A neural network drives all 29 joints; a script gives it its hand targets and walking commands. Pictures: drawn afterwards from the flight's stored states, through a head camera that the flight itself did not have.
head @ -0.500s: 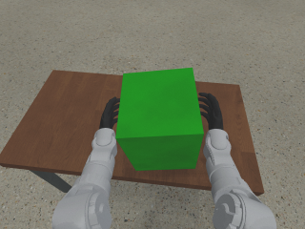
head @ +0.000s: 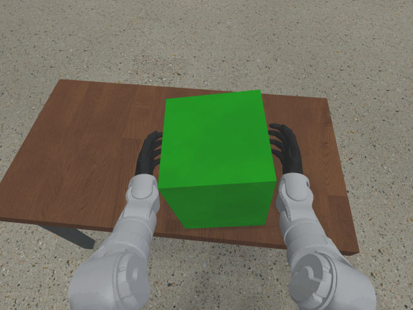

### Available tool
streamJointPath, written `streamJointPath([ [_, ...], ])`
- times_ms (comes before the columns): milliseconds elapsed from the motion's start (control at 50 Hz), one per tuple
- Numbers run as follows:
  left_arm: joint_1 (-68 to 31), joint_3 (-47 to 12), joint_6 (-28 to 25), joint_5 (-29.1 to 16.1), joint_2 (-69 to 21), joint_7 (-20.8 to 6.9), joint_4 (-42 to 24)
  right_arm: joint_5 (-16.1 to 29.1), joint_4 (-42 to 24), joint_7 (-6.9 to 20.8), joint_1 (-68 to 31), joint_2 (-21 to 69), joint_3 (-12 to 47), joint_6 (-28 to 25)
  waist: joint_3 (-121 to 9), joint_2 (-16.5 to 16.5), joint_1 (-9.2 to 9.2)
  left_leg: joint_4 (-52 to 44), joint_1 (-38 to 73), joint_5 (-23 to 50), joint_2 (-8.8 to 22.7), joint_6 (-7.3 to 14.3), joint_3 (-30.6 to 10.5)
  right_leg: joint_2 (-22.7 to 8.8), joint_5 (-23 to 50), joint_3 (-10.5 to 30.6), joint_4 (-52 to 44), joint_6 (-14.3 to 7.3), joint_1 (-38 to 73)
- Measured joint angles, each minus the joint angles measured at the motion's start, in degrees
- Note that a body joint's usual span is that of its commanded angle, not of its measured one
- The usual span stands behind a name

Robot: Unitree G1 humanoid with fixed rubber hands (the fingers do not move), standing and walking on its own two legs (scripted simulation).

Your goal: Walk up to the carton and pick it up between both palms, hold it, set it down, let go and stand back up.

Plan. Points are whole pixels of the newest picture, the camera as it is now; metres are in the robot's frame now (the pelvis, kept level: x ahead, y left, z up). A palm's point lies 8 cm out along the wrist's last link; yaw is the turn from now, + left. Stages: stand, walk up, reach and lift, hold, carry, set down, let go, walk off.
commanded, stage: set down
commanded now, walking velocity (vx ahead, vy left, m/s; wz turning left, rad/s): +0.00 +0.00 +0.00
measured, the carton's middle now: (218, 166) +0.44 -0.02 -0.06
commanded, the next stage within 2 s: none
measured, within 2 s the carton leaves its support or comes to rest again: rests again in 0.60 s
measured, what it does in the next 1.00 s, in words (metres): stands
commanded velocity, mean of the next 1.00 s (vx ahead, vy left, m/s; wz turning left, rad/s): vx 0.00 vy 0.00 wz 0.00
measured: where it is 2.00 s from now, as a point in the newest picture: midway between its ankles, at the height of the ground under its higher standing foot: outside the picture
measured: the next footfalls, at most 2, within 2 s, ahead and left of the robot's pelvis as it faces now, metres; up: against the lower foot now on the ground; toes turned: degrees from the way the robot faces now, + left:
none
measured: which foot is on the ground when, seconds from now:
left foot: down 0.00-1.00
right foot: down 0.00-1.00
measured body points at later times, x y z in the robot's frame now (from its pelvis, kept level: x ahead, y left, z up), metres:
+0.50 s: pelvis -0.01 +0.00 +0.00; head +0.12 +0.00 +0.43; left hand +0.42 +0.14 -0.02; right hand +0.42 -0.16 +0.00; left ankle -0.04 +0.14 -0.74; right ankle +0.00 -0.11 -0.74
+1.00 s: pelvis -0.01 +0.00 -0.01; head +0.13 +0.00 +0.42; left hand +0.42 +0.13 -0.02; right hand +0.42 -0.16 -0.01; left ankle -0.04 +0.14 -0.74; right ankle +0.00 -0.11 -0.74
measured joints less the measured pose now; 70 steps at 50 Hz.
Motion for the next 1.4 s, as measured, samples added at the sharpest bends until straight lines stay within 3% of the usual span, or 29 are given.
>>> streamJointPath([
  [340,-1.96,1.14,-5.75,-0.41,0.9,0.77,4.39,-1.42,2.79,-0.26,-1.63,-0.76,-1.82,-3.21,-1.49,0.33,-0.42,1.36,-5.33,0.27,-0.32,0.19,-0.06,-0.39,0.23,-0.06,1.38,0.03,-5.28],
  [1400,-4.62,8.51,-7.1,6.98,-1.33,-1.0,1.76,-6.87,-1.74,1.52,-1.53,1.51,-9.51,-2.09,-0.36,-0.7,-0.31,2.46,-8.16,0.58,-0.37,0.35,0.47,-0.53,0.04,0.39,3.64,-0.27,-8.84],
])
